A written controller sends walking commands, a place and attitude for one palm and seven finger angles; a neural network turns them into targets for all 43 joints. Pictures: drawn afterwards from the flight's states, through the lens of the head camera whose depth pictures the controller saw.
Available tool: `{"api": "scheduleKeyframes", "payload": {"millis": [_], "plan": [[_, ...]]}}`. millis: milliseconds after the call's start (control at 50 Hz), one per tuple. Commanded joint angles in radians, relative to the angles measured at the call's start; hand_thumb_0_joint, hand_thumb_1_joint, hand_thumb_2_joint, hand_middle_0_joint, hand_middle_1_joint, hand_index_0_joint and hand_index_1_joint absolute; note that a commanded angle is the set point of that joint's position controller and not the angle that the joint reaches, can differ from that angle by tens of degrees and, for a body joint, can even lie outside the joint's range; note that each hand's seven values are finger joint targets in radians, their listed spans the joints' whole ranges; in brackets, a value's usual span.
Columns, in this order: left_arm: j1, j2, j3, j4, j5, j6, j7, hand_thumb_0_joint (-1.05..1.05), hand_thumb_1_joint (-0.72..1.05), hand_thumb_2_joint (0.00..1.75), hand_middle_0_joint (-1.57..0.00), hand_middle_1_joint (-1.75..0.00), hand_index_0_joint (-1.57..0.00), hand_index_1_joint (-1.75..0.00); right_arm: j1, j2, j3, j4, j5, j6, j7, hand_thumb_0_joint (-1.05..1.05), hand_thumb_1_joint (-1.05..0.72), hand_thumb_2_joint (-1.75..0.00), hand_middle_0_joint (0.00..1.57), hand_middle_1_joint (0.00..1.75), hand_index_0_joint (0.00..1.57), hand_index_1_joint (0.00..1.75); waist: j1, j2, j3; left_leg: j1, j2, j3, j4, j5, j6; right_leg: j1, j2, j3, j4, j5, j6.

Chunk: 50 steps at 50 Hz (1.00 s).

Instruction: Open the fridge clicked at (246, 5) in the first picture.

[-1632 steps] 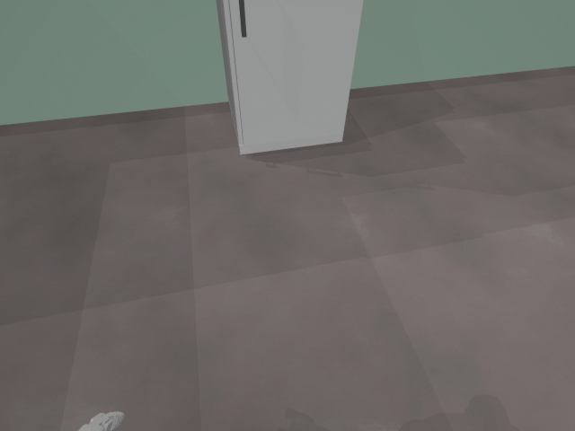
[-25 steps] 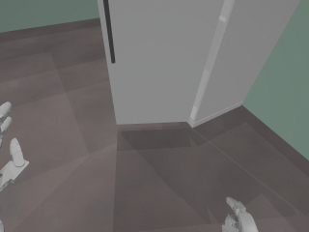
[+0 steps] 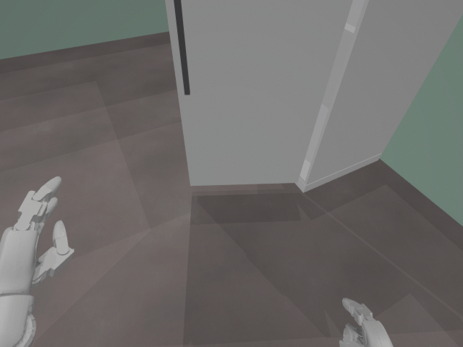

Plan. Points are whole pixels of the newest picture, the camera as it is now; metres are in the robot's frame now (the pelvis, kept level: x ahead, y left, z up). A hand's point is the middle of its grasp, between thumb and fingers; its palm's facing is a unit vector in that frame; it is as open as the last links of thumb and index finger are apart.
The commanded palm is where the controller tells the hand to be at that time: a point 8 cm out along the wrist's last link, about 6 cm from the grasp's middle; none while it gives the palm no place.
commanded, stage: let the arm hang, fingers relaxed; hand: left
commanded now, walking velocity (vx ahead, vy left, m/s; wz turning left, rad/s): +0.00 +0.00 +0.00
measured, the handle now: (181, 34) +0.96 +0.24 +0.12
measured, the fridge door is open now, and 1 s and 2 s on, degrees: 66 66 66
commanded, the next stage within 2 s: look to check the result in 1.04 s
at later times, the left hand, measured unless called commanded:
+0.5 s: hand out of the picture +0.00 +0.20 -0.17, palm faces -0.08 -0.97 -0.25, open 7.3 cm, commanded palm none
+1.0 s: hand out of the picture +0.12 +0.19 -0.15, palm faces -0.09 -0.96 -0.26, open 7.4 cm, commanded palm none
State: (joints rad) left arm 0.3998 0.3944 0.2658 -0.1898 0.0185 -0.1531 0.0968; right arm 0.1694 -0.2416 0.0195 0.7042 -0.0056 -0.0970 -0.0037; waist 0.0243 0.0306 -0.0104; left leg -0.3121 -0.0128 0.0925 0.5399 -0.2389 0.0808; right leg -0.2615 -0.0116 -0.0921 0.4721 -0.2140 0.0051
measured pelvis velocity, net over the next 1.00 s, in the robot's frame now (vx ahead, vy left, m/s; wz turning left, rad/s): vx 0.03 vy -0.01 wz -0.03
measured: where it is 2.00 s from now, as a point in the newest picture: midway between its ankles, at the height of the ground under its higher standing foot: outside the picture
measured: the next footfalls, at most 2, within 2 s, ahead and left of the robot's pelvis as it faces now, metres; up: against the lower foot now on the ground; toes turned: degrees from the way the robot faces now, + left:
none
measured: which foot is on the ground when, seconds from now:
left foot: down 0.00-1.00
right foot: down 0.00-1.00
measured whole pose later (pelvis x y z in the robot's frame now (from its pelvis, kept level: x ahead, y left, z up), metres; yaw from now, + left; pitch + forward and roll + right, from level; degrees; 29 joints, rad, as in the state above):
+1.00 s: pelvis +0.03 -0.01 +0.01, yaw -2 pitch -1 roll +0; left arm 0.10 0.26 -0.02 1.13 0.02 -0.02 0.01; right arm 0.14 -0.27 0.01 1.12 -0.02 0.00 0.00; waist -0.02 0.00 0.04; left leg -0.12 -0.03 0.12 0.30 -0.17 0.06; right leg -0.12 -0.01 -0.06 0.32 -0.18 -0.01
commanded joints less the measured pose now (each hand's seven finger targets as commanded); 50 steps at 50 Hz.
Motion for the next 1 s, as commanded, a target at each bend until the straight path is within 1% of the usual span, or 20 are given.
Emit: {"api": "scheduleKeyframes", "payload": {"millis": [0, 20, 60, 120, 200, 220, 240, 260, 300, 320, 340, 480, 520, 540, 620, 640, 720, 740, 860, 980], "plan": [[-0.066, 0.012, -0.162, 0.443, 0.012, 0.145, -0.084, 0.0, 0.9, 0.9, -0.2, -0.3, -0.2, -0.3, -0.015, -0.214, -0.084, -0.01, -0.001, 0.034, 0.019, 0.0, -0.9, -0.9, 0.2, 0.3, 0.2, 0.3, -0.053, -0.043, -0.052, -0.002, 0.179, -0.184, -0.079, 0.118, -0.016, -0.09, -0.083, 0.09, 0.046, -0.072, -0.037], [-0.084, 0.017, -0.172, 0.496, 0.012, 0.148, -0.085, 0.0, 0.9, 0.9, -0.2, -0.3, -0.2, -0.3, -0.028, -0.216, -0.076, -0.007, -0.007, 0.045, 0.019, 0.0, -0.9, -0.9, 0.2, 0.3, 0.2, 0.3, -0.046, -0.073, -0.033, -0.047, 0.19, -0.21, -0.121, 0.081, -0.004, -0.054, -0.064, 0.088, 0.069, -0.093, -0.029], [-0.118, 0.029, -0.192, 0.605, 0.013, 0.153, -0.084, 0.0, 0.9, 0.9, -0.2, -0.3, -0.2, -0.3, -0.047, -0.217, -0.066, 0.002, -0.015, 0.06, 0.018, 0.0, -0.9, -0.9, 0.2, 0.3, 0.2, 0.3, -0.026, -0.125, -0.015, -0.076, 0.185, -0.223, -0.161, 0.061, -0.003, 0.0, -0.068, 0.104, 0.049, -0.07, -0.026], [-0.157, 0.032, -0.22, 0.78, 0.013, 0.157, -0.081, 0.0, 0.9, 0.9, -0.2, -0.3, -0.2, -0.3, -0.045, -0.202, -0.056, 0.045, -0.023, 0.082, 0.017, 0.0, -0.9, -0.9, 0.2, 0.3, 0.2, 0.3, -0.021, -0.126, -0.014, -0.051, 0.149, -0.194, -0.186, -0.002, -0.014, 0.035, -0.096, 0.144, -0.011, -0.043, -0.029], [-0.158, 0.027, -0.245, 0.953, 0.007, 0.154, -0.08, 0.0, 0.9, 0.9, -0.2, -0.3, -0.2, -0.3, -0.023, -0.174, -0.044, 0.118, -0.02, 0.092, 0.014, 0.0, -0.9, -0.9, 0.2, 0.3, 0.2, 0.3, -0.025, 0.06, -0.033, 0.0, 0.131, -0.176, -0.242, -0.08, -0.029, 0.068, -0.1, 0.162, -0.06, -0.064, -0.035], [-0.152, 0.027, -0.248, 0.991, 0.006, 0.152, -0.08, 0.0, 0.9, 0.9, -0.2, -0.3, -0.2, -0.3, -0.018, -0.169, -0.044, 0.137, -0.019, 0.094, 0.012, 0.0, -0.9, -0.9, 0.2, 0.3, 0.2, 0.3, -0.025, 0.088, -0.034, 0.007, 0.13, -0.175, -0.252, -0.1, -0.031, 0.074, -0.097, 0.16, -0.068, -0.062, -0.036], [-0.14, 0.028, -0.248, 1.02, 0.007, 0.149, -0.079, 0.0, 0.9, 0.9, -0.2, -0.3, -0.2, -0.3, -0.005, -0.169, -0.045, 0.151, -0.016, 0.095, 0.01, 0.0, -0.9, -0.9, 0.2, 0.3, 0.2, 0.3, -0.022, 0.075, -0.047, 0.02, 0.128, -0.173, -0.242, -0.086, -0.029, 0.09, -0.097, 0.159, -0.082, -0.046, -0.037], [-0.139, 0.013, -0.245, 1.053, 0.006, 0.147, -0.078, 0.0, 0.9, 0.9, -0.2, -0.3, -0.2, -0.3, 0.003, -0.159, -0.046, 0.171, -0.017, 0.095, 0.007, 0.0, -0.9, -0.9, 0.2, 0.3, 0.2, 0.3, -0.025, 0.092, -0.052, 0.032, 0.13, -0.168, -0.247, -0.091, -0.031, 0.093, -0.103, 0.157, -0.093, -0.044, -0.042], [-0.139, 0.015, -0.244, 1.102, 0.003, 0.143, -0.078, 0.0, 0.9, 0.9, -0.2, -0.3, -0.2, -0.3, 0.019, -0.158, -0.051, 0.202, -0.015, 0.096, 0.001, 0.0, -0.9, -0.9, 0.2, 0.3, 0.2, 0.3, -0.027, 0.121, -0.052, 0.046, 0.132, -0.169, -0.253, -0.095, -0.03, 0.102, -0.104, 0.157, -0.112, -0.034, -0.049], [-0.144, 0.021, -0.246, 1.124, 0.002, 0.141, -0.079, 0.0, 0.9, 0.9, -0.2, -0.3, -0.2, -0.3, 0.025, -0.161, -0.052, 0.219, -0.013, 0.096, -0.001, 0.0, -0.9, -0.9, 0.2, 0.3, 0.2, 0.3, -0.027, 0.12, -0.046, 0.048, 0.134, -0.172, -0.256, -0.086, -0.03, 0.108, -0.106, 0.158, -0.12, -0.023, -0.051], [-0.148, 0.024, -0.244, 1.14, 0.002, 0.138, -0.078, 0.0, 0.9, 0.9, -0.2, -0.3, -0.2, -0.3, 0.038, -0.166, -0.055, 0.226, -0.01, 0.094, -0.003, 0.0, -0.9, -0.9, 0.2, 0.3, 0.2, 0.3, -0.027, 0.066, -0.05, 0.069, 0.139, -0.175, -0.247, -0.048, -0.028, 0.111, -0.105, 0.153, -0.127, 0.0, -0.052], [-0.181, 0.013, -0.256, 1.243, 0.0, 0.132, -0.075, 0.0, 0.9, 0.9, -0.2, -0.3, -0.2, -0.3, 0.061, -0.167, -0.057, 0.31, -0.008, 0.092, -0.013, 0.0, -0.9, -0.9, 0.2, 0.3, 0.2, 0.3, -0.038, -0.033, 0.014, 0.117, 0.15, -0.163, -0.265, 0.007, -0.03, 0.078, -0.116, 0.162, -0.176, 0.006, -0.052], [-0.192, 0.02, -0.256, 1.258, -0.001, 0.133, -0.074, 0.0, 0.9, 0.9, -0.2, -0.3, -0.2, -0.3, 0.055, -0.177, -0.058, 0.326, -0.008, 0.091, -0.013, 0.0, -0.9, -0.9, 0.2, 0.3, 0.2, 0.3, -0.037, -0.036, 0.023, 0.125, 0.153, -0.165, -0.276, 0.004, -0.03, 0.075, -0.115, 0.16, -0.181, 0.0, -0.049], [-0.19, 0.025, -0.255, 1.264, 0.0, 0.132, -0.073, 0.0, 0.9, 0.9, -0.2, -0.3, -0.2, -0.3, 0.058, -0.175, -0.058, 0.334, -0.007, 0.089, -0.011, 0.0, -0.9, -0.9, 0.2, 0.3, 0.2, 0.3, -0.035, -0.036, -0.002, 0.134, 0.154, -0.161, -0.271, 0.026, -0.029, 0.093, -0.115, 0.161, -0.179, 0.019, -0.049], [-0.219, 0.03, -0.256, 1.279, 0.001, 0.133, -0.073, 0.0, 0.9, 0.9, -0.2, -0.3, -0.2, -0.3, 0.029, -0.178, -0.054, 0.354, -0.01, 0.089, -0.009, 0.0, -0.9, -0.9, 0.2, 0.3, 0.2, 0.3, -0.033, -0.058, 0.039, 0.135, 0.155, -0.162, -0.295, 0.025, -0.033, 0.08, -0.116, 0.159, -0.188, 0.01, -0.042], [-0.218, 0.034, -0.255, 1.283, 0.002, 0.131, -0.072, 0.0, 0.9, 0.9, -0.2, -0.3, -0.2, -0.3, 0.029, -0.175, -0.055, 0.359, -0.008, 0.088, -0.007, 0.0, -0.9, -0.9, 0.2, 0.3, 0.2, 0.3, -0.031, -0.062, 0.018, 0.143, 0.153, -0.156, -0.286, 0.047, -0.032, 0.093, -0.118, 0.163, -0.191, 0.026, -0.042], [-0.247, 0.038, -0.255, 1.286, 0.002, 0.128, -0.071, 0.0, 0.9, 0.9, -0.2, -0.3, -0.2, -0.3, 0.005, -0.176, -0.052, 0.373, -0.011, 0.084, -0.006, 0.0, -0.9, -0.9, 0.2, 0.3, 0.2, 0.3, -0.032, -0.061, 0.023, 0.167, 0.155, -0.154, -0.295, 0.11, -0.035, 0.097, -0.121, 0.163, -0.19, 0.073, -0.038], [-0.246, 0.043, -0.254, 1.285, 0.002, 0.127, -0.071, 0.0, 0.9, 0.9, -0.2, -0.3, -0.2, -0.3, 0.004, -0.179, -0.053, 0.374, -0.01, 0.083, -0.004, 0.0, -0.9, -0.9, 0.2, 0.3, 0.2, 0.3, -0.03, -0.054, 0.007, 0.175, 0.155, -0.148, -0.287, 0.129, -0.035, 0.107, -0.124, 0.162, -0.189, 0.091, -0.037], [-0.276, 0.044, -0.251, 1.281, 0.001, 0.125, -0.07, 0.0, 0.9, 0.9, -0.2, -0.3, -0.2, -0.3, -0.019, -0.179, -0.049, 0.384, -0.012, 0.079, -0.005, 0.0, -0.9, -0.9, 0.2, 0.3, 0.2, 0.3, -0.031, -0.027, 0.021, 0.187, 0.157, -0.145, -0.299, 0.188, -0.043, 0.125, -0.126, 0.162, -0.19, 0.137, -0.035], [-0.288, 0.059, -0.245, 1.278, 0.001, 0.122, -0.071, 0.0, 0.9, 0.9, -0.2, -0.3, -0.2, -0.3, -0.029, -0.195, -0.049, 0.388, -0.01, 0.074, -0.008, 0.0, -0.9, -0.9, 0.2, 0.3, 0.2, 0.3, -0.031, -0.011, -0.008, 0.216, 0.158, -0.145, -0.299, 0.244, -0.045, 0.16, -0.13, 0.157, -0.195, 0.179, -0.038]]}}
